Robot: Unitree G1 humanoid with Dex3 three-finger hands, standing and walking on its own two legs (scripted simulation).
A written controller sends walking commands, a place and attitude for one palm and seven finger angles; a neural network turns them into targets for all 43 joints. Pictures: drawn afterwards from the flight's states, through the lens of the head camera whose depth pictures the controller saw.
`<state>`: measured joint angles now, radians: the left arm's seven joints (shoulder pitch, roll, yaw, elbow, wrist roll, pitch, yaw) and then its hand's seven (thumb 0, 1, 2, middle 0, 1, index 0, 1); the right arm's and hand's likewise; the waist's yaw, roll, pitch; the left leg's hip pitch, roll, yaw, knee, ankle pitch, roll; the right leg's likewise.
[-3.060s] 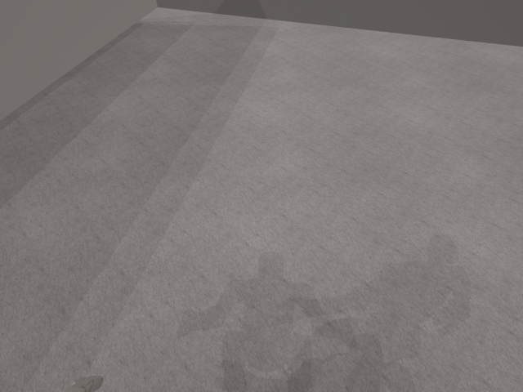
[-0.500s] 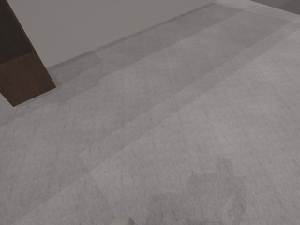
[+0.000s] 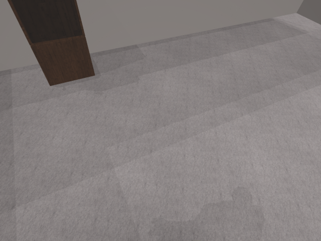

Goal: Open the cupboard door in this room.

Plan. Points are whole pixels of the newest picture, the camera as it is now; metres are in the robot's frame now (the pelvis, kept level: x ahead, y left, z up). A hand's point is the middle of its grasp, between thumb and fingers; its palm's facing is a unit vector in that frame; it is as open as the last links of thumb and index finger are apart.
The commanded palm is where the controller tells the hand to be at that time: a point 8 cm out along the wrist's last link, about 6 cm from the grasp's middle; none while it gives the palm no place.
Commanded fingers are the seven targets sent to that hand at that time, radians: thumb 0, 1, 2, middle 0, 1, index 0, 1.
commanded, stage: turn or walk to find it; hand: left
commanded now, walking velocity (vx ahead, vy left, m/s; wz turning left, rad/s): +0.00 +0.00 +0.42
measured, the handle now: out of the picture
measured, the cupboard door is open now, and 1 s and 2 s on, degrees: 0 0 0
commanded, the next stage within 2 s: stand and wait in 0.06 s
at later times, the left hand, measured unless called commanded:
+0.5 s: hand out of the picture -0.03 +0.13 -0.17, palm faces +0.15 -0.96 -0.23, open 7.3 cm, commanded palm none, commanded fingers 0.00 0.90 0.90 -0.20 -0.30 -0.20 -0.30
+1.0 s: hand out of the picture -0.08 +0.16 -0.18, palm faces +0.16 -0.97 -0.19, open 7.4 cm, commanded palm none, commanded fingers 0.00 0.90 0.90 -0.20 -0.30 -0.20 -0.30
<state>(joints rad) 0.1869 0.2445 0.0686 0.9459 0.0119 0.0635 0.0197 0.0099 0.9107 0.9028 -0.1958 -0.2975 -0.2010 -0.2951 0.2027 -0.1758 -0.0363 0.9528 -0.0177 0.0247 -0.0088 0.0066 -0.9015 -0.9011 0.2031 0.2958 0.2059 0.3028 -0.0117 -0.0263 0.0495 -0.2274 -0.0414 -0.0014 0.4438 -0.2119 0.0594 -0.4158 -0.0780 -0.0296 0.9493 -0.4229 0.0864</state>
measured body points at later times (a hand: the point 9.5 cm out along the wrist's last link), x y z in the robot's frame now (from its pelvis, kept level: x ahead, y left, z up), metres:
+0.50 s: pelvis -0.02 -0.05 +0.00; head -0.01 -0.06 +0.45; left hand -0.04 +0.18 -0.15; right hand +0.03 -0.29 -0.16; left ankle -0.07 +0.10 -0.71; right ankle -0.01 -0.14 -0.74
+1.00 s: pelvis -0.05 -0.01 +0.00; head -0.05 +0.00 +0.45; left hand -0.08 +0.22 -0.16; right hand -0.02 -0.22 -0.16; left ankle -0.07 +0.09 -0.74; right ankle -0.01 -0.14 -0.74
